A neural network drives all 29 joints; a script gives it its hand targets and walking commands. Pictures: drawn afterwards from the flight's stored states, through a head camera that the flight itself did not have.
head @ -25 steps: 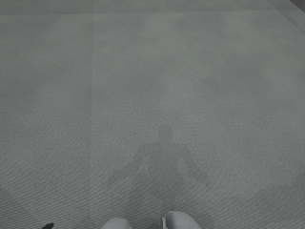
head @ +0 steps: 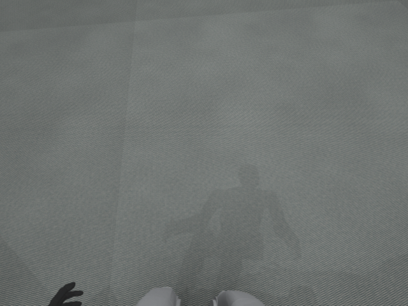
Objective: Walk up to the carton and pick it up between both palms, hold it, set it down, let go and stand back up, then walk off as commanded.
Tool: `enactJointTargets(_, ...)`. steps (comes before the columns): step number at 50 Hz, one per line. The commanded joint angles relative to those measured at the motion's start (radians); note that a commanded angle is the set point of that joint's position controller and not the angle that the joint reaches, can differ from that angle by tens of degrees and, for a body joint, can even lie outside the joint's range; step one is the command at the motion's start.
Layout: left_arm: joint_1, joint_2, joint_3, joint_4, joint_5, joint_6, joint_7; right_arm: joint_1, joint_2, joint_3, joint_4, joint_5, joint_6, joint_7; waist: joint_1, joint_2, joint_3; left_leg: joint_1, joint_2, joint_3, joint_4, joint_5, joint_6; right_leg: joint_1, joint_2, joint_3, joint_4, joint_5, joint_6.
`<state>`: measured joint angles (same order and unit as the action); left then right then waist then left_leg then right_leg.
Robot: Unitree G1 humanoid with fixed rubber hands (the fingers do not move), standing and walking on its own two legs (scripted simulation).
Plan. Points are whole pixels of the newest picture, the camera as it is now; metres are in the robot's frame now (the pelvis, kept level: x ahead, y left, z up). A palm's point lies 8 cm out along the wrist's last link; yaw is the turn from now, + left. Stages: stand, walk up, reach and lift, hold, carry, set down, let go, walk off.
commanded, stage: walk up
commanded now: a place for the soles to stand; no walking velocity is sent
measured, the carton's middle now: out of the picture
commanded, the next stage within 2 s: none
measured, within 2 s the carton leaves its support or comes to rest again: neither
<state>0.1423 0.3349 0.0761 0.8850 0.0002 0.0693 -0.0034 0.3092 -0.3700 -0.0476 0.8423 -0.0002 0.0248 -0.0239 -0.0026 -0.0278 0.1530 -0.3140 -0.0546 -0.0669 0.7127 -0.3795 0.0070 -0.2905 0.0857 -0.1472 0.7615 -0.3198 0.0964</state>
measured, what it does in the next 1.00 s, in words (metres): steps to the right: left foot, then right foot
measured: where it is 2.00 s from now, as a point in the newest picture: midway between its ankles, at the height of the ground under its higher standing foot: outside the picture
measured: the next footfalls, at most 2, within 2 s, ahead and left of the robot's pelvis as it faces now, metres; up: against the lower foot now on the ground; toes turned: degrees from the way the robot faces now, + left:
left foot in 0.02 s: +0.06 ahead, +0.16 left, +0.00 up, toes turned -5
right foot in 0.16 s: +0.00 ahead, -0.12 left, +0.00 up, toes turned +4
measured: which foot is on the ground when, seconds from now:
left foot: up 0.00-0.00, down 0.02-0.16, up 0.18-0.44, down 0.46-0.60, up 0.62-0.88, down 0.90-1.00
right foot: down 0.00-0.00, up 0.02-0.14, down 0.16-0.44, up 0.46-0.58, down 0.60-0.86, up 0.88-1.00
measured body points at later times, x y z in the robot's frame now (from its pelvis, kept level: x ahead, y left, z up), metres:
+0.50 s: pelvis +0.01 -0.13 -0.02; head +0.06 -0.17 +0.42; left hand +0.05 +0.20 -0.11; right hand +0.11 -0.44 -0.17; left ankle +0.00 +0.02 -0.73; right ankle -0.02 -0.16 -0.66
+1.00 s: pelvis +0.04 -0.24 -0.02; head +0.08 -0.27 +0.42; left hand +0.05 +0.08 -0.11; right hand +0.16 -0.54 -0.17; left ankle +0.02 -0.07 -0.72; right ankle +0.07 -0.29 -0.72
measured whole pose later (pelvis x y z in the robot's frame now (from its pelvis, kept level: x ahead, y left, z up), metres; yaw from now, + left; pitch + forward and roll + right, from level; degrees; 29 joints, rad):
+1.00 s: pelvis +0.04 -0.24 -0.02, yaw +15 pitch -4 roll +7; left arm 0.16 0.31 0.10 0.89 0.00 0.01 0.07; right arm 0.29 -0.40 -0.13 0.85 0.00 0.14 0.05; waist 0.00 -0.02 0.15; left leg -0.28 -0.12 -0.08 0.71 -0.37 -0.02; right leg -0.38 -0.03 0.03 0.95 -0.52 -0.04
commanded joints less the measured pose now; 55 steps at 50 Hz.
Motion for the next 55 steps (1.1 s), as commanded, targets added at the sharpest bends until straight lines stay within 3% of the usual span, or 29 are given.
enactJointTargets(1,-0.087,0.115,0.036,-0.178,-0.027,-0.023,0.037,-0.074,-0.14,-0.08,-0.068,-0.067,0.02,-0.033,-0.001,0.409,-0.184,-0.007,0.266,-0.458,-0.319,0.486,0.249,-0.137,-0.028,0.377,0.789,-0.336,-0.146)
enactJointTargets(4,0.117,0.203,0.068,-0.109,-0.032,-0.029,0.037,-0.498,-0.297,-0.082,-0.197,-0.054,0.0,-0.036,0.219,0.312,0.02,-0.732,0.376,-0.553,-0.273,0.319,0.223,0.24,-0.217,0.619,0.476,-0.503,-0.231)
enactJointTargets(6,0.335,0.244,0.088,0.01,-0.014,-0.064,0.046,-0.427,-0.194,-0.063,-0.145,-0.048,0.016,-0.001,0.257,0.14,-0.07,-0.52,0.068,-0.231,0.099,0.309,0.052,0.392,-0.273,0.49,-0.34,-0.13,-0.102)
enactJointTargets(7,0.269,0.344,0.111,0.021,-0.009,-0.082,0.058,-0.241,-0.109,-0.047,-0.134,-0.057,0.022,0.017,0.171,-0.163,-0.065,-0.527,-0.096,-0.147,0.291,-0.082,-0.001,0.391,-0.329,0.478,-0.403,0.217,0.055)
enactJointTargets(8,0.244,0.389,0.117,0.008,-0.008,-0.088,0.072,-0.086,-0.137,-0.06,-0.135,-0.056,0.024,0.031,0.085,-0.276,-0.174,-0.53,-0.135,-0.113,0.423,-0.243,-0.016,0.464,-0.397,0.522,-0.33,0.692,0.106)
enactJointTargets(12,0.111,0.338,0.114,-0.063,-0.007,-0.087,0.108,-0.098,-0.226,-0.098,-0.108,-0.095,0.049,0.061,0.032,-0.167,-0.196,-0.414,-0.004,-0.097,0.571,-0.149,-0.007,0.253,-0.437,0.555,-0.324,0.757,0.017)
enactJointTargets(16,0.037,0.305,0.117,-0.078,-0.014,-0.06,0.114,0.045,-0.205,-0.104,-0.039,-0.098,0.06,0.078,-0.011,-0.354,-0.174,-0.28,-0.093,0.107,0.374,-0.181,0.007,0.317,-0.2,0.162,-0.381,1.017,0.384)
enactJointTargets(18,-0.034,0.287,0.126,-0.101,-0.009,-0.055,0.111,0.112,-0.217,-0.11,-0.031,-0.114,0.06,0.073,-0.068,-0.363,-0.195,-0.132,-0.058,0.207,0.199,-0.168,0.016,0.229,-0.171,0.07,-0.31,1.097,0.338)
enactJointTargets(20,-0.302,0.287,0.126,-0.19,0.005,-0.055,0.106,0.445,-0.259,-0.149,0.048,-0.099,0.055,0.063,-0.331,-0.094,-0.295,0.261,0.003,0.269,-0.184,0.062,0.077,0.026,-0.106,0.011,0.222,1.184,0.158)
enactJointTargets(21,-0.241,0.224,0.108,-0.179,-0.015,-0.053,0.101,0.399,-0.225,-0.153,0.036,-0.084,0.059,0.06,-0.357,0.206,-0.346,0.389,0.026,0.142,-0.331,0.461,0.165,-0.083,-0.036,0.045,0.618,0.667,-0.004)
enactJointTargets(22,-0.183,0.155,0.083,-0.192,-0.034,-0.062,0.103,0.206,-0.209,-0.143,-0.013,-0.088,0.057,0.046,-0.262,0.469,-0.286,0.498,0.102,-0.137,-0.318,0.67,0.256,-0.376,0.044,0.129,0.802,-0.242,-0.036)
enactJointTargets(24,-0.036,0.183,0.067,-0.133,-0.034,-0.077,0.099,-0.123,-0.183,-0.11,-0.108,-0.075,0.062,0.044,-0.033,0.228,-0.088,-0.1,0.262,-0.504,-0.314,0.387,0.298,-0.159,-0.103,0.467,0.693,-0.427,-0.154)
enactJointTargets(26,0.073,0.249,0.087,-0.113,-0.043,-0.087,0.093,-0.378,-0.294,-0.12,-0.224,-0.066,0.051,0.047,0.085,0.326,0.123,-0.523,0.38,-0.646,-0.271,0.364,0.291,-0.023,-0.217,0.602,0.467,-0.607,-0.155)
enactJointTargets(28,0.339,0.242,0.095,0.029,-0.018,-0.107,0.095,-0.443,-0.194,-0.086,-0.204,-0.074,0.04,0.053,0.209,0.174,-0.047,-0.452,0.149,-0.369,-0.08,0.453,0.112,0.318,-0.253,0.499,-0.246,-0.227,-0.132)
enactJointTargets(30,0.326,0.379,0.132,0.047,0.0,-0.107,0.095,-0.163,-0.095,-0.068,-0.172,-0.065,0.044,0.067,0.138,-0.384,-0.159,-0.517,-0.169,-0.129,0.343,-0.184,-0.002,0.45,-0.384,0.552,-0.446,0.252,0.065)
enactJointTargets(33,0.063,0.372,0.131,-0.046,0.014,-0.098,0.098,-0.051,-0.224,-0.111,-0.101,-0.086,0.056,0.082,0.025,-0.258,-0.198,-0.338,-0.027,-0.126,0.477,-0.087,-0.024,0.158,-0.47,0.655,-0.55,-0.017,0.066)
enactJointTargets(37,-0.031,0.277,0.108,-0.068,-0.01,-0.086,0.108,0.118,-0.192,-0.109,-0.021,-0.082,0.057,0.093,-0.057,-0.346,-0.174,-0.155,-0.067,0.061,0.286,-0.075,-0.011,0.249,-0.251,0.16,-0.489,0.828,0.372)
enactJointTargets(39,-0.029,0.277,0.114,-0.08,-0.009,-0.067,0.105,0.166,-0.2,-0.117,-0.006,-0.089,0.065,0.089,-0.057,-0.387,-0.248,-0.091,-0.086,0.154,0.231,-0.149,-0.013,0.322,-0.188,0.046,-0.401,1.028,0.361)
enactJointTargets(41,-0.198,0.269,0.113,-0.146,-0.011,-0.061,0.103,0.319,-0.236,-0.139,0.01,-0.093,0.064,0.077,-0.206,-0.271,-0.3,0.155,-0.052,0.234,-0.03,-0.065,0.021,0.194,-0.149,-0.026,-0.173,1.28,0.27)
enactJointTargets(42,-0.288,0.277,0.121,-0.169,-0.008,-0.059,0.103,0.419,-0.264,-0.158,0.028,-0.084,0.061,0.073,-0.311,-0.117,-0.298,0.27,0.008,0.244,-0.286,0.074,0.108,0.11,-0.065,-0.056,0.218,1.2,0.242)
enactJointTargets(43,-0.274,0.226,0.107,-0.181,-0.023,-0.06,0.106,0.354,-0.212,-0.152,0.021,-0.074,0.066,0.065,-0.363,0.165,-0.276,0.31,0.059,0.06,-0.387,0.41,0.204,-0.052,-0.003,0.047,0.617,0.644,0.038)
enactJointTargets(44,-0.189,0.135,0.074,-0.173,-0.027,-0.064,0.1,0.124,-0.158,-0.132,-0.021,-0.091,0.072,0.057,-0.209,0.408,-0.172,0.245,0.105,-0.163,-0.39,0.515,0.252,-0.235,0.034,0.143,0.711,-0.275,-0.066)
enactJointTargets(46,0.037,0.198,0.074,-0.081,-0.022,-0.075,0.088,-0.246,-0.175,-0.116,-0.15,-0.088,0.083,0.064,0.043,0.204,-0.016,-0.356,0.18,-0.333,-0.336,0.163,0.205,0.076,-0.139,0.423,0.511,-0.308,-0.21)
enactJointTargets(48,0.289,0.228,0.088,-0.032,-0.022,-0.081,0.087,-0.525,-0.274,-0.113,-0.256,-0.086,0.062,0.066,0.244,0.335,0.037,-0.714,0.211,-0.368,-0.247,0.174,0.158,0.377,-0.266,0.517,-0.018,-0.392,-0.199)
enactJointTargets(49,0.427,0.24,0.101,0.041,0.001,-0.097,0.095,-0.481,-0.178,-0.08,-0.21,-0.083,0.055,0.064,0.268,0.217,-0.047,-0.619,0.107,-0.284,-0.066,0.151,0.08,0.508,-0.306,0.5,-0.293,-0.187,-0.127)
enactJointTargets(50,0.404,0.308,0.108,0.054,0.013,-0.105,0.102,-0.309,-0.088,-0.061,-0.187,-0.066,0.053,0.069,0.205,-0.107,-0.081,-0.505,-0.069,-0.165,0.241,-0.047,0.034,0.431,-0.384,0.53,-0.431,-0.061,-0.003)
enactJointTargets(51,0.265,0.374,0.119,0.007,0.015,-0.108,0.103,-0.108,-0.111,-0.076,-0.169,-0.062,0.051,0.076,0.092,-0.177,-0.179,-0.438,-0.13,-0.132,0.356,-0.103,0.0,0.36,-0.474,0.651,-0.502,0.121,0.06)
enactJointTargets(53,0.045,0.383,0.13,-0.045,0.024,-0.102,0.097,0.049,-0.206,-0.117,-0.111,-0.088,0.053,0.086,-0.007,-0.13,-0.27,-0.259,-0.026,-0.086,0.434,-0.136,-0.019,0.199,-0.521,0.645,-0.546,0.027,-0.042)
enactJointTargets(55,-0.005,0.329,0.105,-0.052,0.033,-0.109,0.099,-0.019,-0.233,-0.124,-0.071,-0.081,0.062,0.1,0.0,-0.114,-0.146,-0.249,0.028,-0.066,0.44,-0.036,-0.012,0.104,-0.446,0.532,-0.559,-0.038,0.049)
